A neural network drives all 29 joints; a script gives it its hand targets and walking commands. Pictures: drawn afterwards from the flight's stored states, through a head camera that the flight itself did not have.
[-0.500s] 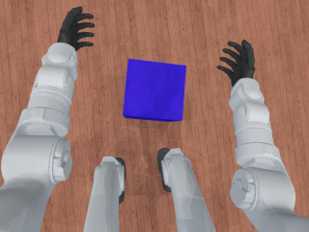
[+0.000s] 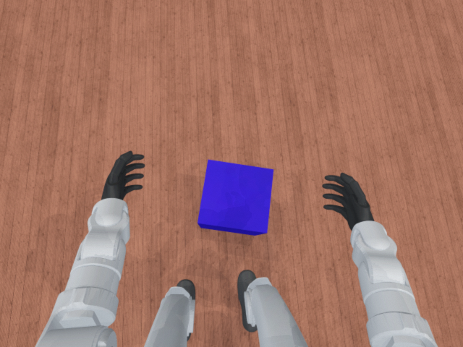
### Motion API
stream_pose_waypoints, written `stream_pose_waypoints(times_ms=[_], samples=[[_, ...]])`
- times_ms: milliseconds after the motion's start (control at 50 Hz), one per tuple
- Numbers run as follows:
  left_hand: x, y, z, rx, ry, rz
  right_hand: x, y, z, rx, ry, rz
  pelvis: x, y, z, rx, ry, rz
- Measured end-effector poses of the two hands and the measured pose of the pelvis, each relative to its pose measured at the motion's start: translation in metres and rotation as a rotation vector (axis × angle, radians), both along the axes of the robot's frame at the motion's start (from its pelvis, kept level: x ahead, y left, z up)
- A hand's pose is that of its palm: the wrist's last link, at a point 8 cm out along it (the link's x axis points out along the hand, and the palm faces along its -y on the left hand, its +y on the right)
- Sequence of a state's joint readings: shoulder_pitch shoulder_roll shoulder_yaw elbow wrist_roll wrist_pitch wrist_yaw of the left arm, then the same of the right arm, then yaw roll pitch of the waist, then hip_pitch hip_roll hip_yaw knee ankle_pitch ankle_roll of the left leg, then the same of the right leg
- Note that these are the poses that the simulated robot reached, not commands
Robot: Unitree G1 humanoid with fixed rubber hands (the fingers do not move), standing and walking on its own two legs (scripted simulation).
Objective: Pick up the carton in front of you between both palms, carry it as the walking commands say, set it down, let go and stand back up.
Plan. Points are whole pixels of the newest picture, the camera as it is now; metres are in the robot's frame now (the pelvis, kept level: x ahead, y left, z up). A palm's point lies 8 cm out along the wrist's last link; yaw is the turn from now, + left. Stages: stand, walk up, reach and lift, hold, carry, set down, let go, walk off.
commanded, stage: let go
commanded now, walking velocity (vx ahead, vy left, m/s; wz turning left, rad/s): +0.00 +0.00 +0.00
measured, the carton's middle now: (233, 201) +0.43 -0.07 -0.58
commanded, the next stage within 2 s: stand in 0.98 s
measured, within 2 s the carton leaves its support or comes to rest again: neither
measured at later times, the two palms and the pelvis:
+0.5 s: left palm (43, 280) +0.25 +0.23 -0.01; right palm (395, 292) +0.21 -0.23 +0.00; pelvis +0.06 +0.01 +0.07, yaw -2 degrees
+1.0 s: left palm (32, 315) +0.21 +0.23 +0.00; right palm (403, 296) +0.20 -0.24 +0.01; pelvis +0.05 +0.01 +0.06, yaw -2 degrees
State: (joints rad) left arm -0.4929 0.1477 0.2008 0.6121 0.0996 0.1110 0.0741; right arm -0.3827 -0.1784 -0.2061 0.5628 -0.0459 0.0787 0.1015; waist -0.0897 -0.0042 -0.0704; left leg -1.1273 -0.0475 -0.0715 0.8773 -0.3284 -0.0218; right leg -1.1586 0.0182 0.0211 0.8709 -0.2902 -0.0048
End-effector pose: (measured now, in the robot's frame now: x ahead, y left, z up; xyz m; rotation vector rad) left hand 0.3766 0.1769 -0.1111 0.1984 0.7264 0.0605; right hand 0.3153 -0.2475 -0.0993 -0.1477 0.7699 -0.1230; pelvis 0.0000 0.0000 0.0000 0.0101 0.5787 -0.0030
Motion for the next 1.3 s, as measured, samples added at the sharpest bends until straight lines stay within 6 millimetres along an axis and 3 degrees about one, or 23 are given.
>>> stream_pose_waypoints(times_ms=[140, 340, 460, 640, 800, 1000, 1180, 1300], samples=[[-0.031, 0.009, 0.035, -0.006, 0.004, -0.015, -0.036, -0.004, 0.038, 0.005, 0.012, 0.010, 0.021, -0.005, 0.025, -0.003, -0.131, -0.009], [-0.085, 0.030, 0.074, -0.013, 0.028, -0.028, -0.093, 0.007, 0.083, 0.003, 0.022, -0.012, 0.049, -0.002, 0.054, -0.013, -0.329, -0.023], [-0.116, 0.047, 0.094, -0.010, 0.037, -0.024, -0.109, 0.016, 0.097, 0.008, 0.024, -0.008, 0.058, 0.007, 0.065, -0.024, -0.448, -0.030], [-0.150, 0.070, 0.112, -0.007, 0.059, -0.006, -0.103, 0.029, 0.100, 0.009, 0.018, 0.029, 0.059, 0.019, 0.068, -0.028, -0.581, -0.028], [-0.158, 0.069, 0.113, -0.018, 0.062, -0.003, -0.104, 0.031, 0.101, -0.004, 0.031, 0.033, 0.053, 0.018, 0.067, -0.028, -0.643, -0.025], [-0.164, 0.058, 0.106, 0.005, 0.057, 0.000, -0.113, 0.012, 0.105, -0.064, 0.043, -0.007, 0.047, 0.009, 0.063, -0.029, -0.656, -0.035], [-0.188, 0.103, 0.098, 0.178, 0.155, 0.052, -0.131, -0.029, 0.081, -0.155, 0.098, -0.013, 0.049, 0.003, 0.061, -0.023, -0.590, -0.022], [-0.193, 0.114, 0.099, 0.212, 0.193, 0.076, -0.135, -0.039, 0.072, -0.170, 0.149, -0.006, 0.055, 0.000, 0.062, -0.019, -0.584, -0.018]])
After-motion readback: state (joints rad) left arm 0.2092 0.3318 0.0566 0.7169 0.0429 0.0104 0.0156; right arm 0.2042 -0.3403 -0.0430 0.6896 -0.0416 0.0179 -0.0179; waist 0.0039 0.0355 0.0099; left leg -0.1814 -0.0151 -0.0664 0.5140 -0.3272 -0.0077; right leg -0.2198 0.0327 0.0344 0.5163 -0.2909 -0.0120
